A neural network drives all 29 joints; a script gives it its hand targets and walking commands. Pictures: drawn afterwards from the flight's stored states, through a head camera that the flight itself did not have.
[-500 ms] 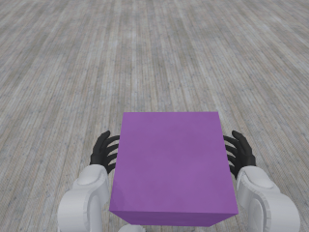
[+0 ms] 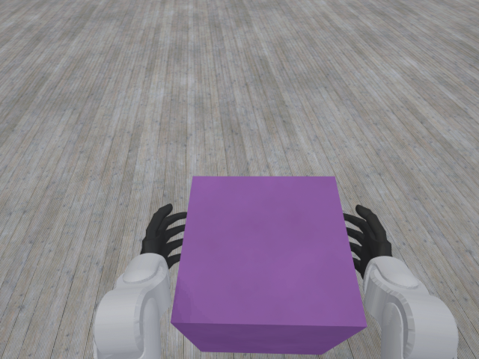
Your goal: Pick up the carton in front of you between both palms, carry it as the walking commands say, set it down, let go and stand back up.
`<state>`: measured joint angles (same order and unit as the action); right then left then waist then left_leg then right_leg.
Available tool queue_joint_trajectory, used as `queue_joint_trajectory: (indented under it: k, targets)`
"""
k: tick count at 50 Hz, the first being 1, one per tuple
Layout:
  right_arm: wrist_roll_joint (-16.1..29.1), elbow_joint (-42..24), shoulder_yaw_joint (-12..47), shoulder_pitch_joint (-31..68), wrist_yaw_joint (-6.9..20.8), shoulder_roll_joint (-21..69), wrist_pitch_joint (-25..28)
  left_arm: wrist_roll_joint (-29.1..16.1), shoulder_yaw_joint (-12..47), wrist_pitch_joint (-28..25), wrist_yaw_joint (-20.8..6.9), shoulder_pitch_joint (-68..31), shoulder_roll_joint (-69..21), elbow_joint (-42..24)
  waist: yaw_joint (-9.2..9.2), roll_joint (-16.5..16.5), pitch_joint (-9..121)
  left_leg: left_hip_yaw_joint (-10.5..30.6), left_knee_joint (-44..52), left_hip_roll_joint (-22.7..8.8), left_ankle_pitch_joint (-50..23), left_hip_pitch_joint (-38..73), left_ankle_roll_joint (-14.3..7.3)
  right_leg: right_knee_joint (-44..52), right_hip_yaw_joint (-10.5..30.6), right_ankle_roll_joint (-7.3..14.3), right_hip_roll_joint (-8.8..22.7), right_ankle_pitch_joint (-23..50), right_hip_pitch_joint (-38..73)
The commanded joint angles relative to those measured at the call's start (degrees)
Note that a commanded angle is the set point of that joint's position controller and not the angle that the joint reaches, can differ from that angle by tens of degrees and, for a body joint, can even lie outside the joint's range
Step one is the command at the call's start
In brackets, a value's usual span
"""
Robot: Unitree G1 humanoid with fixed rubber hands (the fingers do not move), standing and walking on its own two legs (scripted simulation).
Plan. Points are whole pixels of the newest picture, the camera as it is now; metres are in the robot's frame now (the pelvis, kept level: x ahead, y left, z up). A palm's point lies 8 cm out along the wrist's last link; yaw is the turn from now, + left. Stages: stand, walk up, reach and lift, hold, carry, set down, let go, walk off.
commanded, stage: carry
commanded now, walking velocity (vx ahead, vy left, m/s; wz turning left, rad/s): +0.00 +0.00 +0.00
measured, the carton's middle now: (262, 272) +0.25 +0.00 +0.03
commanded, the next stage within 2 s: hold in 1.82 s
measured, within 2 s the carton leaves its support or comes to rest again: neither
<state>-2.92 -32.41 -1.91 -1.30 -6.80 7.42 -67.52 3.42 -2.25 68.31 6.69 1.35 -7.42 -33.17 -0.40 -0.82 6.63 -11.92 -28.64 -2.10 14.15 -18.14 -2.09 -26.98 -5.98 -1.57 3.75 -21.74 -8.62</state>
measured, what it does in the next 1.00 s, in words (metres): stands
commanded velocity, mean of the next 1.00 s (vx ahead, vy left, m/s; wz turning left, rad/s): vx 0.00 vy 0.00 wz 0.00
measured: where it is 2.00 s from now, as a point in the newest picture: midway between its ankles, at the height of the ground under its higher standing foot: outside the picture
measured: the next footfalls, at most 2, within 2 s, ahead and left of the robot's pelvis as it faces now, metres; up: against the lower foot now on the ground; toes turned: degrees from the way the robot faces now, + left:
none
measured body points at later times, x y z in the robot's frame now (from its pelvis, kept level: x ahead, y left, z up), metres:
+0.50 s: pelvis +0.00 -0.01 +0.00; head -0.01 -0.01 +0.45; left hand +0.28 +0.14 +0.03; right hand +0.27 -0.17 +0.03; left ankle +0.01 +0.10 -0.74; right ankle -0.09 -0.11 -0.74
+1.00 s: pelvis -0.03 -0.01 +0.00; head -0.04 -0.01 +0.45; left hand +0.27 +0.14 +0.03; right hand +0.27 -0.17 +0.03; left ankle +0.01 +0.10 -0.74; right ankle -0.09 -0.12 -0.74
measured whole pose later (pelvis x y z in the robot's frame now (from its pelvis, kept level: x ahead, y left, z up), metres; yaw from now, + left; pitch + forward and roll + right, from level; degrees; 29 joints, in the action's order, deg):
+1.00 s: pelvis -0.03 -0.01 +0.00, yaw +0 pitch +2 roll +0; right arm -12.7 7.1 -9.1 11.5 -1.5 8.0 -41.7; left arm 12.7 -9.2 41.9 1.5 -11.4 -8.0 6.9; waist -0.1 -0.2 3.7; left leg -10.3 -30.0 -4.1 12.1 -19.5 -1.0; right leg -29.4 -8.4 0.2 2.6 -20.8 -10.3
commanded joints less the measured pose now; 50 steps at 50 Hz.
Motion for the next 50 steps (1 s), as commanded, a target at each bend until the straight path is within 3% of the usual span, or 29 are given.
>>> queue_joint_trajectory:
  k: [1,8,13,24,31,36,43,50]
  targets:
    - [14.9,-3.6,35.2,19.1,5.5,39.7,-1.4,-15.2,34.7,0.8,-5.6,-18.7,-38.6,-3.1,0.30,-1.2,12.1,5.9,-3.8,-7.0,-36.6,10.6,0.4,-1.2,2.5,0.2,5.8,41.9,1.0]
    - [13.9,0.5,34.4,23.8,6.5,39.7,-1.3,-14.9,34.4,0.6,-7.0,-23.9,-38.7,0.8,0.43,-0.9,11.1,5.9,-4.2,-6.6,-32.7,9.6,0.9,-1.4,2.2,0.4,5.8,42.5,1.9]
    - [11.9,7.5,32.5,24.5,8.6,39.5,1.5,-12.7,33.0,-2.4,-8.9,-24.8,-38.8,7.4,0.53,-0.4,11.7,6.2,-4.4,-7.0,-30.1,9.5,0.6,-1.5,1.8,0.8,5.7,39.4,2.6]
    - [6.3,20.1,27.9,29.8,12.4,40.1,16.9,-6.4,27.5,-17.5,-12.3,-29.5,-39.2,20.2,0.24,0.3,11.8,6.6,-2.0,-7.4,-26.6,10.2,0.3,0.2,1.8,1.6,5.3,28.7,1.8]
    - [1.6,33.0,20.7,31.9,13.9,37.9,25.5,-1.8,20.8,-26.2,-13.7,-31.7,-37.6,33.3,0.36,0.6,10.9,7.0,-0.5,-7.5,-22.6,9.7,0.4,1.6,2.0,1.9,5.2,23.4,0.4]
    - [1.3,38.4,21.0,37.1,15.6,42.6,31.3,-1.9,21.4,-32.0,-15.6,-37.5,-42.4,38.7,0.37,0.7,10.6,7.3,0.6,-7.5,-19.3,9.6,0.5,2.4,2.3,2.2,5.1,19.5,-0.9]
    - [4.2,35.4,26.4,37.8,17.3,50.3,29.5,-4.9,26.9,-30.2,-17.3,-38.3,-49.9,35.7,0.30,0.8,12.9,7.5,0.3,-7.7,-20.5,10.3,0.4,1.5,2.2,2.2,5.0,19.5,-0.5]
    - [3.2,36.3,24.3,36.3,17.5,49.4,27.1,-3.8,24.7,-27.8,-17.5,-36.6,-49.0,36.6,0.34,0.8,11.7,7.6,0.7,-7.7,-18.9,8.8,0.5,1.9,2.4,2.3,5.0,18.0,-1.6]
